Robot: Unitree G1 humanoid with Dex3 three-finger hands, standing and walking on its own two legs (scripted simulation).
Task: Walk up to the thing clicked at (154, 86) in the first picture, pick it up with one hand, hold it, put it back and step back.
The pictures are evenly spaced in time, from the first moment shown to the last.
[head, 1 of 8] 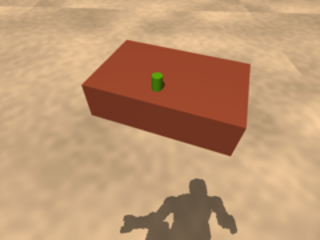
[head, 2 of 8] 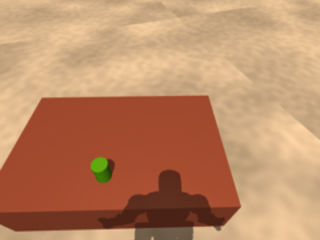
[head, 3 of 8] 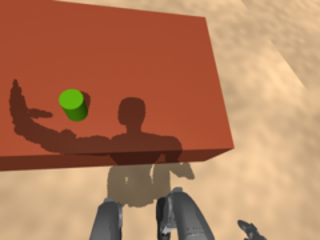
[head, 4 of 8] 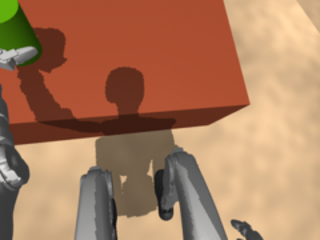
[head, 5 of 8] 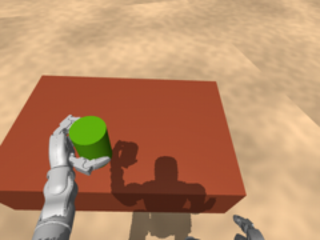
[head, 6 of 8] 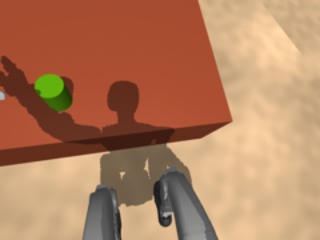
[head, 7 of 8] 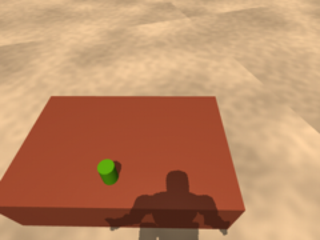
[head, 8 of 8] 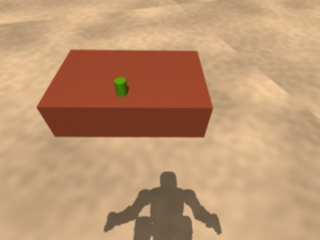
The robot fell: no
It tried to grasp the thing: yes
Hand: left
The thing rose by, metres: 0.42
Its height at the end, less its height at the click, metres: +0.00
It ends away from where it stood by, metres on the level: 0.02
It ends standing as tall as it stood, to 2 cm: yes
